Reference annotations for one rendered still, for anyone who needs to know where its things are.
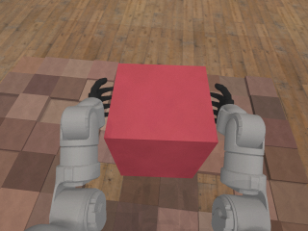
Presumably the robot right upper arm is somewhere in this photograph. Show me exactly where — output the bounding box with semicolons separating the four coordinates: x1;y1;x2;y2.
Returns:
211;193;270;231

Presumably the robot left upper arm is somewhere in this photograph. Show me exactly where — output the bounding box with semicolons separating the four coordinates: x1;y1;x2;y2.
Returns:
24;188;107;231

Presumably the right robot forearm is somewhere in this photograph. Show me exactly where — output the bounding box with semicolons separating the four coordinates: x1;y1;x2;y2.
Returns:
217;104;271;231

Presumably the left robot forearm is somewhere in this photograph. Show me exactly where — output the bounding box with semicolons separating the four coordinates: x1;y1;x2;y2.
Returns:
49;97;106;222

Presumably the carton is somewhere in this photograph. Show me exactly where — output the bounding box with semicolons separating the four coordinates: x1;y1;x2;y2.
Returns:
104;63;218;179

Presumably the robot left hand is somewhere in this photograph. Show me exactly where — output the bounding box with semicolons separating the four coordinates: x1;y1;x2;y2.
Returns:
88;77;114;117

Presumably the robot right hand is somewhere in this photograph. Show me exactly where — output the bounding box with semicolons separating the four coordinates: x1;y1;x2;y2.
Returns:
210;83;234;124

